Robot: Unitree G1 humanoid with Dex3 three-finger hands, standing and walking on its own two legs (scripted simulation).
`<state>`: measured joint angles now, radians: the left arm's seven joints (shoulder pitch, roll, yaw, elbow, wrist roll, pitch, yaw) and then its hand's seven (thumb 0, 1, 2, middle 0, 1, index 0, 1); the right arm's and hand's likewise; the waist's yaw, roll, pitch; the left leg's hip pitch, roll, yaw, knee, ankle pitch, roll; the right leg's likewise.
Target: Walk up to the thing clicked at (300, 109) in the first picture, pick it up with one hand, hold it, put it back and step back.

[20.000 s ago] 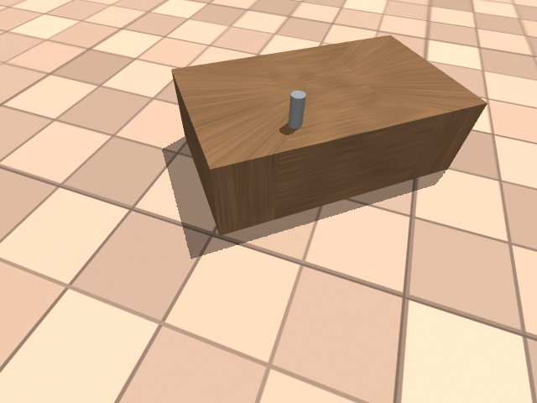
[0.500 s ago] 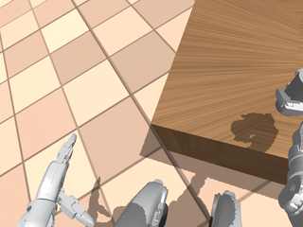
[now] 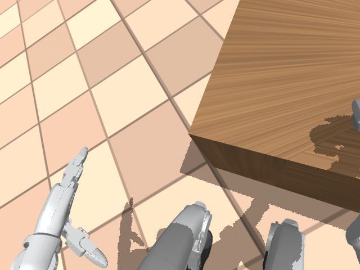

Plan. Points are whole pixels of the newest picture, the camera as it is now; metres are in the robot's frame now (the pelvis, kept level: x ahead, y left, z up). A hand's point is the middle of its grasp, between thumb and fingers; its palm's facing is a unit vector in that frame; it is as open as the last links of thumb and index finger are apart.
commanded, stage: lower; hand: right
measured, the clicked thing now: out of the picture +0.50 -0.26 -0.05
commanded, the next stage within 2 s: loosen in 0.74 s
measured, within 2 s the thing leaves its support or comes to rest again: rests again in 0.60 s
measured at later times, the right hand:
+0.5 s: hand out of the picture +0.51 -0.25 -0.09, palm faces +0.34 +0.94 +0.00, open 8.5 cm
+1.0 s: hand out of the picture +0.51 -0.26 -0.11, palm faces +0.34 +0.94 +0.01, open 8.4 cm
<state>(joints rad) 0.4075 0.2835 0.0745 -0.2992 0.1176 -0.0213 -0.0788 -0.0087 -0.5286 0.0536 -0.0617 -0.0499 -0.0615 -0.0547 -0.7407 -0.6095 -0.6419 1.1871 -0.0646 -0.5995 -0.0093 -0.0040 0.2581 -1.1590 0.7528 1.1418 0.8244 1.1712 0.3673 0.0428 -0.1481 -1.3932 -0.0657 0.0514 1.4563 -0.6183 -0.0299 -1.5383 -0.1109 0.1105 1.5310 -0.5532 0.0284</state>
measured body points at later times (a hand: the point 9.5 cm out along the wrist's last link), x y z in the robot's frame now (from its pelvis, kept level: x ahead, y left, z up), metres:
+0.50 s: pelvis -0.01 +0.00 -0.03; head +0.19 -0.10 +0.36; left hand +0.17 +0.26 +0.09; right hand +0.49 -0.30 -0.09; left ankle +0.03 +0.14 -0.56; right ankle +0.06 -0.13 -0.56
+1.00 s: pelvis -0.02 +0.00 -0.05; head +0.19 -0.09 +0.33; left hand +0.17 +0.26 +0.09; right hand +0.49 -0.31 -0.10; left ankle +0.03 +0.14 -0.56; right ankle +0.06 -0.13 -0.56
